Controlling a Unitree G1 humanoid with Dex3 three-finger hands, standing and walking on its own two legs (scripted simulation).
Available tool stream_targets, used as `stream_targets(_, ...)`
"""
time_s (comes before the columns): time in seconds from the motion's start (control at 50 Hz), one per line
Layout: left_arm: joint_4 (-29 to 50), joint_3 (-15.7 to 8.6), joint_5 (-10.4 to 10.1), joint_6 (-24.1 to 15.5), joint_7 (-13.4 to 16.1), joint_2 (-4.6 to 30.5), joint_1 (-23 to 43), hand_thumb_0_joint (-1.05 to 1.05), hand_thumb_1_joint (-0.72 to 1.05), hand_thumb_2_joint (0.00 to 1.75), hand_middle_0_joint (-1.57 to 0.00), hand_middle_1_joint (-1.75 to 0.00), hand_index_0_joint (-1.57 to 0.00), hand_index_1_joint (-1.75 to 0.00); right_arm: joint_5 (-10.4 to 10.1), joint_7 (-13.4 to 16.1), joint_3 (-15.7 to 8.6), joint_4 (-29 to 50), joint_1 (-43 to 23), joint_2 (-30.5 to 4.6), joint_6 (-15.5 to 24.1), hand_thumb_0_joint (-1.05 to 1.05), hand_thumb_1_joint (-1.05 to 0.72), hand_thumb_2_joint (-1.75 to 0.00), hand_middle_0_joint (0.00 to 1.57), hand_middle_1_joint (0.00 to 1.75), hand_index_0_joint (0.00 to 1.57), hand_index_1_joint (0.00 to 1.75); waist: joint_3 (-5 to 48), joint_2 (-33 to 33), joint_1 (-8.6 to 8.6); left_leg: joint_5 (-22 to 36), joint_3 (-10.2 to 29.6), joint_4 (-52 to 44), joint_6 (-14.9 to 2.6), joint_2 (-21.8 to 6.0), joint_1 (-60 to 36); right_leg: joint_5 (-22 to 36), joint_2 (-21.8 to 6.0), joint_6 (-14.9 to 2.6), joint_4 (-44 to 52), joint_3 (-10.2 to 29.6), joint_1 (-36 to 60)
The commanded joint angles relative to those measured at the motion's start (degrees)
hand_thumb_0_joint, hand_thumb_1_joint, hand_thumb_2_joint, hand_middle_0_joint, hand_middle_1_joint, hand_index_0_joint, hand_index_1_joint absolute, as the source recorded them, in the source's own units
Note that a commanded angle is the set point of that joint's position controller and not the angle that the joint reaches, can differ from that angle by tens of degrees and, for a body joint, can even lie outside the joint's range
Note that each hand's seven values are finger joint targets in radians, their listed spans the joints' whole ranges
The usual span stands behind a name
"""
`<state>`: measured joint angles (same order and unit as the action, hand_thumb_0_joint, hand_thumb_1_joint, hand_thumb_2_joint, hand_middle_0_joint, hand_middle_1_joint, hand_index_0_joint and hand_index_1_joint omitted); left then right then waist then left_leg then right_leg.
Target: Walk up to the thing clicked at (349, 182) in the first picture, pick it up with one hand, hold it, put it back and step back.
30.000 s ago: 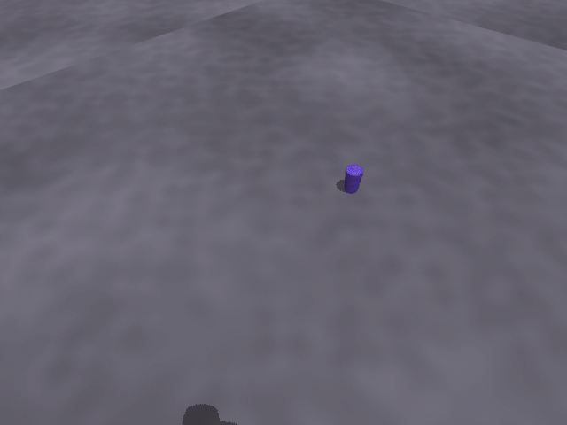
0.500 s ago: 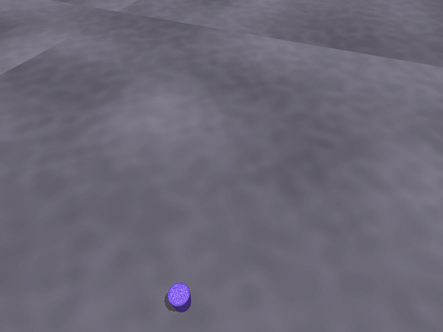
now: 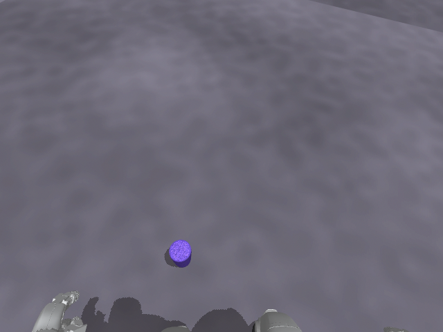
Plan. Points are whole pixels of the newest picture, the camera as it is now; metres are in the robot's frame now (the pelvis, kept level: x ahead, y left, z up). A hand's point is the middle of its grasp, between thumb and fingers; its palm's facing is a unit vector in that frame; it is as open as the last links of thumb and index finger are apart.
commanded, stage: step back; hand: left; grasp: from the side
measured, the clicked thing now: (181, 255) +0.43 +0.14 -0.69
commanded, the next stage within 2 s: none
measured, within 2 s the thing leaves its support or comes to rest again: neither
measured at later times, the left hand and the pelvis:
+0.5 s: hand out of the picture +0.00 +0.26 -0.14, palm faces -0.11 -0.91 -0.41, open 7.4 cm; pelvis -0.11 +0.00 +0.00, yaw -6 degrees
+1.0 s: hand out of the picture -0.12 +0.27 -0.14, palm faces -0.05 -0.92 -0.38, open 7.4 cm; pelvis -0.25 +0.01 +0.01, yaw -4 degrees
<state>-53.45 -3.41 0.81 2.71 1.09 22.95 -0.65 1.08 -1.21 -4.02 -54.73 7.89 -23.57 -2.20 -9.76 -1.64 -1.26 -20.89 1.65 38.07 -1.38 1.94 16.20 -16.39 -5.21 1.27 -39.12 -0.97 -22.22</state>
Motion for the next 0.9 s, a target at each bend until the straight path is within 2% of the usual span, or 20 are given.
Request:
stream_targets(0.0, 5.50, -2.48, -0.66, 0.75, 1.76, 9.26, -1.32, 0.00, 0.90, 0.90, -0.20, -0.30, -0.20, -0.30, 1.10, 1.26, -4.35, 5.22, 1.85, -19.17, 1.57, 0.00, -0.90, -0.90, 0.20, 0.30, 0.20, 0.30, 12.13, 14.49, -1.10, 40.78, 27.02, -17.69, -9.89, -21.25, -3.29, -22.97, 11.93, -2.96, -24.28, 13.16, -3.57)
stream_targets(0.06, 4.15, -2.37, -1.45, 0.48, 1.74, 9.86, -4.94, 0.00, 0.90, 0.90, -0.20, -0.30, -0.20, -0.30, 1.22, 2.62, -2.83, 6.89, -2.84, -12.36, 1.83, 0.00, -0.90, -0.90, 0.20, 0.30, 0.20, 0.30, 12.96, 10.51, 2.47, 41.97, 12.97, -11.51, -7.16, -14.09, -10.79, -12.61, 11.20, -2.72, -30.68, 13.80, -8.80)
stream_targets(0.22, 7.98, -3.10, 0.04, -0.62, 0.91, 9.05, -4.70, 0.00, 0.90, 0.90, -0.20, -0.30, -0.20, -0.30, 0.23, 3.73, -3.47, 8.39, 4.80, -11.57, 1.90, 0.00, -0.90, -0.90, 0.20, 0.30, 0.20, 0.30, 13.01, 7.05, -1.49, 42.72, 13.93, -8.93, -14.30, -18.25, -18.91, -15.30, 8.95, -0.05, -20.38, 9.68, -7.89)
stream_targets(0.32, 6.98, -3.71, 0.27, -1.05, -0.02, 8.66, -9.39, 0.00, 0.90, 0.90, -0.20, -0.30, -0.20, -0.30, 0.25, 3.23, -3.11, 10.61, 1.47, -12.74, 1.61, 0.00, -0.90, -0.90, 0.20, 0.30, 0.20, 0.30, 14.65, 8.63, -0.16, 31.71, 11.67, -8.53, -12.17, -17.15, -10.78, -11.88, 6.94, -1.27, -7.16, 4.31, 2.25)
stream_targets(0.36, 5.39, -3.79, 0.51, -1.28, -0.30, 7.85, -14.07, 0.00, 0.90, 0.90, -0.20, -0.30, -0.20, -0.30, -0.14, 3.03, -3.02, 10.89, -1.12, -13.04, 1.14, 0.00, -0.90, -0.90, 0.20, 0.30, 0.20, 0.30, 15.49, 7.99, 2.23, 24.67, 10.23, -6.54, -9.75, -16.17, -5.62, -3.39, 6.44, -2.59, 5.74, 2.36, 9.51)
stream_targets(0.38, 4.64, -3.96, 0.81, -1.50, -0.35, 8.26, -16.32, 0.00, 0.90, 0.90, -0.20, -0.30, -0.20, -0.30, -0.39, 2.83, -2.95, 11.13, -1.97, -13.30, 0.91, 0.00, -0.90, -0.90, 0.20, 0.30, 0.20, 0.30, 14.96, 7.21, 3.25, 20.22, 8.88, -5.93, -7.69, -14.86, -0.58, 1.62, 6.60, -3.89, 9.27, 2.00, 13.92)
stream_targets(0.4, 5.10, -4.50, 1.40, -1.76, -0.30, 9.90, -16.61, 0.00, 0.90, 0.90, -0.20, -0.30, -0.20, -0.30, -0.66, 2.66, -2.34, 10.86, -1.35, -11.61, 0.77, 0.00, -0.90, -0.90, 0.20, 0.30, 0.20, 0.30, 13.86, 3.39, 3.09, 12.78, 7.55, -3.86, -4.68, -12.21, 4.81, 2.41, 2.90, -5.67, 13.00, 8.29, 15.79)
stream_targets(0.42, 6.62, -5.61, 1.15, -1.83, -0.43, 14.89, -14.30, 0.00, 0.90, 0.90, -0.20, -0.30, -0.20, -0.30, -1.17, 2.38, -2.00, 11.83, -3.89, -9.33, 0.71, 0.00, -0.90, -0.90, 0.20, 0.30, 0.20, 0.30, 9.94, -8.67, 3.57, -1.71, 1.87, 6.46, -0.20, -1.57, 12.41, 3.11, -7.67, -12.90, 17.96, 25.59, 11.06)
stream_targets(0.44, 8.87, -6.31, 1.55, -1.95, -0.50, 19.44, -9.83, 0.00, 0.90, 0.90, -0.20, -0.30, -0.20, -0.30, -0.96, 3.00, -2.51, 11.06, -4.19, -9.61, 0.23, 0.00, -0.90, -0.90, 0.20, 0.30, 0.20, 0.30, 6.69, -16.05, 4.57, -15.03, 2.13, 23.28, 1.40, 3.70, 8.86, 4.27, -18.56, -20.86, 23.65, 36.33, -1.43)
stream_targets(0.46, 11.10, -6.14, 1.55, -2.51, -0.15, 17.28, -6.47, 0.00, 0.90, 0.90, -0.20, -0.30, -0.20, -0.30, -0.95, 2.85, -2.62, 10.24, -1.88, -10.51, 0.02, 0.00, -0.90, -0.90, 0.20, 0.30, 0.20, 0.30, 5.36, -11.15, 2.60, -13.98, 8.83, 31.15, 1.34, 2.85, 7.84, 9.81, -18.45, -20.73, 22.37, 35.09, -2.70)
stream_targets(0.5, 11.57, -4.99, 0.88, -2.52, 0.48, 13.01, -2.95, 0.00, 0.90, 0.90, -0.20, -0.30, -0.20, -0.30, -1.69, 2.81, -2.10, 8.18, 1.85, -9.70, 0.41, 0.00, -0.90, -0.90, 0.20, 0.30, 0.20, 0.30, 6.13, -4.40, -0.23, -7.90, 9.15, 33.78, 1.47, 5.29, 9.88, 21.52, -9.71, -15.76, 16.45, 19.59, 1.79)
stream_targets(0.56, 12.71, -4.79, 1.31, -2.31, 0.59, 10.93, -5.34, 0.00, 0.90, 0.90, -0.20, -0.30, -0.20, -0.30, -1.46, 3.10, -1.06, 8.43, 3.16, -9.49, 1.18, 0.00, -0.90, -0.90, 0.20, 0.30, 0.20, 0.30, 9.37, -5.14, 2.15, -7.95, 6.00, 27.83, 2.22, 4.64, 10.84, 27.19, -6.03, -13.40, 12.29, 13.81, 10.80)
stream_targets(0.64, 12.68, -4.68, 1.33, -1.72, 0.92, 10.90, -10.65, 0.00, 0.90, 0.90, -0.20, -0.30, -0.20, -0.30, -0.87, 3.22, -0.56, 10.25, 1.91, -7.93, 1.59, 0.00, -0.90, -0.90, 0.20, 0.30, 0.20, 0.30, 12.99, -8.46, 4.38, -8.91, 2.87, 6.75, 2.21, 0.13, 10.89, 32.37, -7.74, -13.38, 8.37, 15.14, 22.70)
stream_targets(0.7, 14.04, -4.32, 0.49, -0.68, 0.31, 12.13, -7.89, 0.00, 0.90, 0.90, -0.20, -0.30, -0.20, -0.30, -0.17, 2.84, -1.46, 8.33, 6.32, -7.97, 1.92, 0.00, -0.90, -0.90, 0.20, 0.30, 0.20, 0.30, 13.52, -8.03, 1.45, 2.35, -2.10, -9.79, 0.85, 0.24, 0.31, 27.19, -6.13, -11.24, 4.97, 13.57, 15.94)
stream_targets(0.72, 14.21, -4.05, 0.34, -0.33, 0.08, 11.70, -8.08, 0.00, 0.90, 0.90, -0.20, -0.30, -0.20, -0.30, 0.15, 2.69, -2.01, 8.00, 6.88, -8.76, 2.13, 0.00, -0.90, -0.90, 0.20, 0.30, 0.20, 0.30, 13.51, -5.79, 1.22, 10.09, -0.96, -14.41, 0.49, -0.55, -3.85, 21.79, -4.55, -8.96, 3.86, 12.63, 12.03)
stream_targets(0.74, 14.62, -3.54, 0.20, -0.16, -0.11, 9.90, -8.65, 0.00, 0.90, 0.90, -0.20, -0.30, -0.20, -0.30, 1.12, 2.66, -2.73, 8.42, 6.66, -11.24, 2.33, 0.00, -0.90, -0.90, 0.20, 0.30, 0.20, 0.30, 13.55, -0.43, 1.39, 11.10, 7.96, -15.55, -1.79, -6.98, -6.97, 11.55, -1.49, -6.39, 1.22, 11.66, 4.71)
stream_targets(0.76, 15.32, -3.16, -0.07, -0.36, -0.18, 8.31, -8.13, 0.00, 0.90, 0.90, -0.20, -0.30, -0.20, -0.30, 1.09, 2.24, -4.00, 9.66, 4.02, -17.34, 2.37, 0.00, -0.90, -0.90, 0.20, 0.30, 0.20, 0.30, 13.24, 12.78, 1.15, 17.66, 23.91, -18.13, -8.75, -19.29, -8.08, -7.17, 8.47, -3.18, -8.10, 5.41, -4.45)
stream_targets(0.78, 15.06, -4.50, 0.40, -0.39, 0.64, 10.49, -3.92, 0.00, 0.90, 0.90, -0.20, -0.30, -0.20, -0.30, 0.98, 1.95, -4.56, 10.30, 3.79, -20.02, 2.34, 0.00, -0.90, -0.90, 0.20, 0.30, 0.20, 0.30, 11.73, 15.01, -2.18, 24.54, 29.44, -19.37, -15.99, -25.82, 0.46, -21.13, 10.66, -1.98, -21.38, 8.12, -2.05)
stream_targets(0.82, 13.64, -4.60, -0.02, -0.22, 0.71, 10.05, -5.68, 0.00, 0.90, 0.90, -0.20, -0.30, -0.20, -0.30, 0.85, 2.62, -3.06, 10.37, 0.12, -15.07, 2.76, 0.00, -0.90, -0.90, 0.20, 0.30, 0.20, 0.30, 11.05, 6.64, 0.98, 32.75, 19.19, -14.92, -13.55, -20.43, -2.50, -17.20, 11.23, -2.72, -30.86, 13.62, -5.23)
stream_targets(0.88, 11.35, -5.06, -0.19, -0.41, 0.18, 10.17, -10.39, 0.00, 0.90, 0.90, -0.20, -0.30, -0.20, -0.30, 0.80, 3.19, -2.54, 11.38, -1.19, -12.68, 2.70, 0.00, -0.90, -0.90, 0.20, 0.30, 0.20, 0.30, 10.16, 9.10, 2.81, 33.78, 12.93, -11.40, -12.62, -16.95, -4.64, -13.44, 10.46, -1.42, -32.31, 11.02, -5.90)
